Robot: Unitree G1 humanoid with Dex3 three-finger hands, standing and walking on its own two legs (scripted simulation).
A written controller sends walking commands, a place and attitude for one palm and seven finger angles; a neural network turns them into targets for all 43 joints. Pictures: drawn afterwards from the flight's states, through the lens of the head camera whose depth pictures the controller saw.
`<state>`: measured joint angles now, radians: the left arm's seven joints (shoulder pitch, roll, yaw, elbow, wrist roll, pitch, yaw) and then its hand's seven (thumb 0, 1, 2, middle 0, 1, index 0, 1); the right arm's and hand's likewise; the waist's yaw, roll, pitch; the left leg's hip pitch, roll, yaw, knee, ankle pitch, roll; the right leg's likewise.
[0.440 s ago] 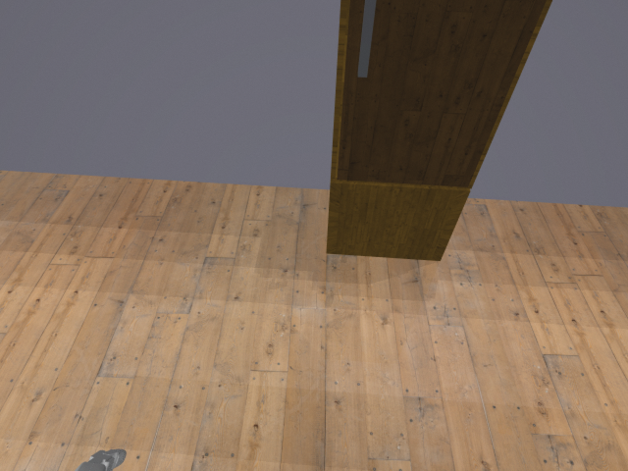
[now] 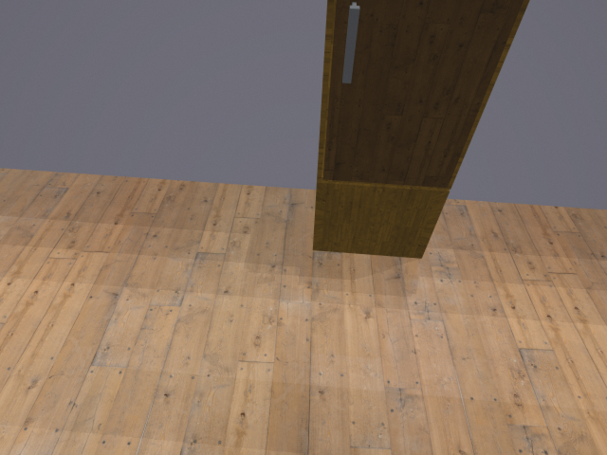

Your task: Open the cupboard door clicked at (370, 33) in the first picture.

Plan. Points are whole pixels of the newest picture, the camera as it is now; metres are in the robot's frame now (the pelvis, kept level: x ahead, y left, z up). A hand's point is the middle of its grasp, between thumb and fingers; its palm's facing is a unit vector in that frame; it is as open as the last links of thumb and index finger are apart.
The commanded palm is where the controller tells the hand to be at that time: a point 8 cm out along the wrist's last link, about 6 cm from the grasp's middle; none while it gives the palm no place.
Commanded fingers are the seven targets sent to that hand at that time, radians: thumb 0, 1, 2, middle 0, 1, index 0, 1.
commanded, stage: stand and wait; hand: left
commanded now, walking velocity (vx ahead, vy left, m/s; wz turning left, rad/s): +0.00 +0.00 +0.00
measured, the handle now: (350, 43) +1.01 -0.06 +0.12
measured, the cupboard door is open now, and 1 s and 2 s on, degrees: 0 0 0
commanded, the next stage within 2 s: look at it before walking up in 0.58 s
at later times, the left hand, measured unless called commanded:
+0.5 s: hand out of the picture +0.06 +0.24 -0.15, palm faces -0.04 -0.94 -0.34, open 7.4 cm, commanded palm none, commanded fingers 0.00 0.90 0.90 -0.20 -0.30 -0.20 -0.30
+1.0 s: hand out of the picture +0.06 +0.23 -0.15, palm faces -0.05 -0.94 -0.34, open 7.4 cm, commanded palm none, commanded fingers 0.00 0.90 0.90 -0.20 -0.30 -0.20 -0.30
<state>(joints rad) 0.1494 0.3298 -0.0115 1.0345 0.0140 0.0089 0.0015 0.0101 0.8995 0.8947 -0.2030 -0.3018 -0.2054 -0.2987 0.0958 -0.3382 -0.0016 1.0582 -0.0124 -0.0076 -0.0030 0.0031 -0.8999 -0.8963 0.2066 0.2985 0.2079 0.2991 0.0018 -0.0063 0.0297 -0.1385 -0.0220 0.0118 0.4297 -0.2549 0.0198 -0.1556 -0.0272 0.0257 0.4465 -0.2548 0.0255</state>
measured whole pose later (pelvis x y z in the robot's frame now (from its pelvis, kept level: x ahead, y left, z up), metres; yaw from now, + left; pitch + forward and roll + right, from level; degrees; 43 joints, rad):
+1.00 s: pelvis -0.01 -0.01 +0.00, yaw -1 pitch -2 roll +0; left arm 0.14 0.34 -0.01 1.08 0.01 0.00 0.00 0.01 0.90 0.89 -0.20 -0.30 -0.20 -0.30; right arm 0.11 -0.35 0.00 1.12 -0.01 -0.01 0.00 0.00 -0.90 -0.90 0.21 0.30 0.21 0.30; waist -0.01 0.00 0.04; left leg -0.13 0.00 0.01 0.37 -0.20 0.00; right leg -0.15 -0.01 0.03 0.39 -0.20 0.01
